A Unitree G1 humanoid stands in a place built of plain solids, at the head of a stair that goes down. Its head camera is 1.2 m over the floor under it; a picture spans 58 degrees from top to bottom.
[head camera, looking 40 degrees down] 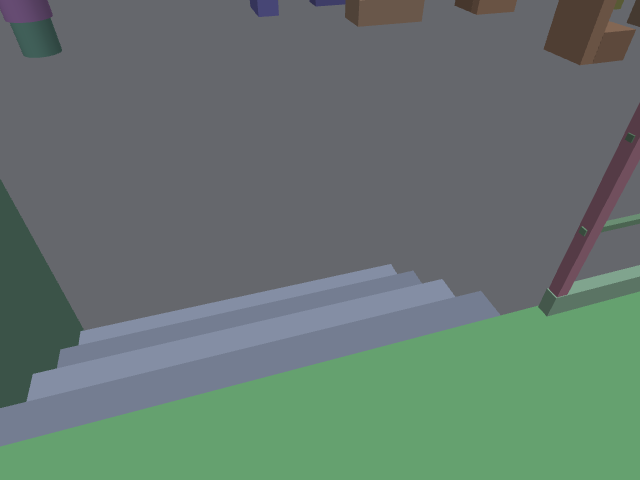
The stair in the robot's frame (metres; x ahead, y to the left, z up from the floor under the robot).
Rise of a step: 0.19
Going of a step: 0.27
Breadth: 1.91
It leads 17 degrees to the left of straight ahead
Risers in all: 5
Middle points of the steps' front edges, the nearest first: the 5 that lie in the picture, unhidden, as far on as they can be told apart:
0.78 0.12 0.00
1.04 0.20 -0.19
1.30 0.28 -0.38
1.56 0.36 -0.57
1.82 0.44 -0.76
